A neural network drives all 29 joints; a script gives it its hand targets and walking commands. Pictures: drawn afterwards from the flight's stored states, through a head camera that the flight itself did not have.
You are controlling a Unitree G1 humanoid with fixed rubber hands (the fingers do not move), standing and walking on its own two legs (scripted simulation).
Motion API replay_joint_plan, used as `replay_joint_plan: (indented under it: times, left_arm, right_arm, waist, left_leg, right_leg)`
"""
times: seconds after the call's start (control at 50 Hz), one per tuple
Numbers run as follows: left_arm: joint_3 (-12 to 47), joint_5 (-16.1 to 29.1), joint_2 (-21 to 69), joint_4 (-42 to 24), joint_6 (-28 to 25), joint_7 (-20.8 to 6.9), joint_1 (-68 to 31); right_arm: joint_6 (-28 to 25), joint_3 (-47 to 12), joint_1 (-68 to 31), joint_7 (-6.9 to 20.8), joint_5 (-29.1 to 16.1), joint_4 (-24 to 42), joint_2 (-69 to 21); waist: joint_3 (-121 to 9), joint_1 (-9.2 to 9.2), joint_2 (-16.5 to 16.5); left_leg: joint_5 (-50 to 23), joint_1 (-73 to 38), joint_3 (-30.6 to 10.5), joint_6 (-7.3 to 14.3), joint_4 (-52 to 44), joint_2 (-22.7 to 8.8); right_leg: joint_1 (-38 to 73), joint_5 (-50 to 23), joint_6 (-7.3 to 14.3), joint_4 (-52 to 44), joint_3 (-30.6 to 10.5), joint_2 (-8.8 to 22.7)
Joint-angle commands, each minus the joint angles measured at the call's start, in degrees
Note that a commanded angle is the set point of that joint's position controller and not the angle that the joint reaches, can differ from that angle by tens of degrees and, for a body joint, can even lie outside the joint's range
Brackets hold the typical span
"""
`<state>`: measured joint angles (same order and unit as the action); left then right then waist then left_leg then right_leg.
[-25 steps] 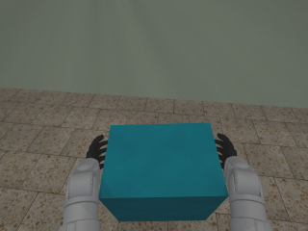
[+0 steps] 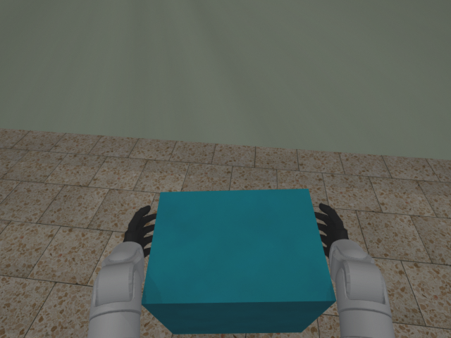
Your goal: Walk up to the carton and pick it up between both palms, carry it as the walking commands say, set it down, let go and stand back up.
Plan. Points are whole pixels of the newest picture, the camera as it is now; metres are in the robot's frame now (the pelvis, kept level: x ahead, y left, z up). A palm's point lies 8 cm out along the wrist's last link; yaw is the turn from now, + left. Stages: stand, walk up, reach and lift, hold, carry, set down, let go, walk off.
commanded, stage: hold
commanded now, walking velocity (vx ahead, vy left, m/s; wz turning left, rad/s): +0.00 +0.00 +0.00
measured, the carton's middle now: (235, 267) +0.26 -0.01 -0.03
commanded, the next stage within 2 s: carry in 0.96 s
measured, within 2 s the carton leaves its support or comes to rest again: neither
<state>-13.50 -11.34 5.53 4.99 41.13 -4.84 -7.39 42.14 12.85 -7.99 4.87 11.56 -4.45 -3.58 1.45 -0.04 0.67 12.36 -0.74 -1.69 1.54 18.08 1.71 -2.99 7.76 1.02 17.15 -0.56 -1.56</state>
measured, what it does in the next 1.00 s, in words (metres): stands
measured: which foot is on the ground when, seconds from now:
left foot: down 0.00-1.00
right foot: down 0.00-1.00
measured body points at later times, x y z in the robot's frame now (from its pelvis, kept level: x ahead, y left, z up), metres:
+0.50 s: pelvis -0.01 +0.00 +0.00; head -0.04 -0.01 +0.45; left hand +0.27 +0.18 +0.04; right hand +0.28 -0.19 +0.04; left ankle -0.02 +0.10 -0.75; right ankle +0.03 -0.11 -0.75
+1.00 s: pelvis -0.01 +0.00 +0.00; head -0.04 -0.01 +0.44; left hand +0.28 +0.18 +0.04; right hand +0.28 -0.18 +0.04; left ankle -0.02 +0.10 -0.75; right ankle +0.03 -0.11 -0.75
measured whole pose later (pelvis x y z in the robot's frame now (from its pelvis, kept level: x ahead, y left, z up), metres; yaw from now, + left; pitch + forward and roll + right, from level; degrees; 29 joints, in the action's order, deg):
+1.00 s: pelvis -0.01 +0.00 +0.00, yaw +1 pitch -3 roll +0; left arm -14.1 -10.1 5.1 3.6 42.6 -5.0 -9.1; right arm 43.8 13.7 -8.8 3.9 11.2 -1.5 -4.9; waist -1.6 -0.4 0.8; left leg 13.8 7.1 -2.7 1.2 24.1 1.9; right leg -10.0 9.0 1.1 22.0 0.6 -1.5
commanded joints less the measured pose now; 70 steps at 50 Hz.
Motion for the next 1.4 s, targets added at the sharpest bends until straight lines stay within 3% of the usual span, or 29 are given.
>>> replay_joint_plan:
  times: [0.0,0.32,0.92,0.94,0.96,1.0,1.06,1.16,1.26,1.32,1.36,1.38]
  left_arm:
    - [29.58,9.04,36.51,-3.83,-0.65,-5.79,-22.74]
    - [28.94,9.06,35.71,-2.95,-1.01,-5.82,-24.17]
    - [29.39,9.43,36.81,-2.42,-0.98,-7.02,-25.46]
    - [34.42,13.96,44.35,-8.45,0.33,-7.57,-33.5]
    - [33.6,12.75,43.78,-6.84,1.31,-7.36,-29.34]
    - [35.67,12.83,44.38,-7.32,3.33,-6.87,-26.57]
    - [39.35,15.33,44.76,-12.57,6.45,-5.62,-24.83]
    - [44.05,19.04,43.24,-23.93,12.5,-3.16,-22.08]
    - [47.46,22.84,40.84,-35.2,19.22,-0.23,-19.07]
    - [48.13,24.14,39.23,-38.57,22.95,0.96,-17.3]
    - [47.6,24.44,38.39,-39.62,24.67,1.67,-16.3]
    - [47.23,24.4,37.96,-39.92,25.3,2.01,-15.94]
  right_arm:
    - [-1.43,-29.74,-22.69,7.07,-9.9,5.31,-36.28]
    - [-1.33,-29.26,-23.62,6.81,-9.69,4.44,-36.38]
    - [-0.99,-30.37,-23.96,7.15,-9.82,4.15,-39.02]
    - [-0.22,-35.29,-32.5,7.38,-12.91,10.46,-47.7]
    - [0.79,-35.04,-28.92,7.42,-12.7,9.14,-46.73]
    - [2.84,-36.04,-26.39,7.26,-13.54,9.07,-46.64]
    - [5.93,-38.88,-25.13,6.96,-16.72,13.06,-46.53]
    - [11.62,-42.08,-22.65,4.58,-20.27,22.77,-44.53]
    - [18.11,-44.34,-17.59,0.74,-22.75,33.5,-41.15]
    - [21.78,-44.56,-14.26,-1.19,-22.77,37.08,-39.72]
    - [23.46,-44.79,-13.71,-2.12,-22.92,39.25,-39.37]
    - [24.1,-44.91,-13.95,-2.46,-23.07,40.2,-39.27]
  waist:
    - [-9.75,0.03,-0.28]
    - [-9.04,0.26,-0.45]
    - [-9.75,0.56,-0.36]
    - [-13.72,-0.06,-3.01]
    - [-15.95,-0.44,-2.96]
    - [-18.86,-0.49,-1.64]
    - [-20.15,0.02,-0.32]
    - [-23.02,0.07,0.52]
    - [-21.37,-0.18,2.84]
    - [-18.83,-0.05,3.32]
    - [-16.84,0.2,1.18]
    - [-15.72,0.27,-1.38]
  left_leg:
    - [-11.29,7.19,-3.59,-0.43,-3.44,1.81]
    - [-6.91,8.77,-3.09,-0.12,-3.39,1.81]
    - [-8.0,9.21,-2.61,-0.13,-3.64,2.07]
    - [0.29,14.42,-4.19,-0.09,5.0,-7.43]
    - [-2.52,12.93,-5.31,0.32,7.34,-8.06]
    - [-9.75,15.04,-5.11,0.2,10.6,-8.48]
    - [-18.84,17.2,-5.27,0.15,14.97,-8.68]
    - [-22.06,19.53,-7.05,2.05,17.5,-9.38]
    - [-15.39,23.52,-10.84,4.21,13.74,-11.61]
    - [-5.8,27.03,-11.41,4.47,10.81,-11.79]
    - [3.51,30.08,-9.85,3.25,10.35,-10.16]
    - [8.47,31.51,-7.82,2.16,11.63,-8.36]
  right_leg:
    - [9.51,-9.49,0.28,0.26,-3.91,-2.7]
    - [8.63,-6.26,0.21,0.66,-3.71,-2.45]
    - [9.78,-7.76,-0.09,0.37,-3.63,-2.46]
    - [-3.54,-2.3,0.73,4.39,-3.34,10.57]
    - [-5.74,-3.86,1.42,4.8,-5.24,10.9]
    - [-6.2,-9.3,1.6,7.11,-4.37,11.58]
    - [-8.32,-16.2,1.54,12.5,-3.29,11.56]
    - [-12.35,-17.7,1.33,18.86,-3.13,10.55]
    - [-16.79,-4.7,0.4,22.14,-1.93,7.07]
    - [-17.88,3.99,0.42,20.64,-1.89,6.04]
    - [-17.75,8.06,1.07,16.14,-3.8,7.45]
    - [-17.8,9.4,1.81,12.16,-6.03,9.32]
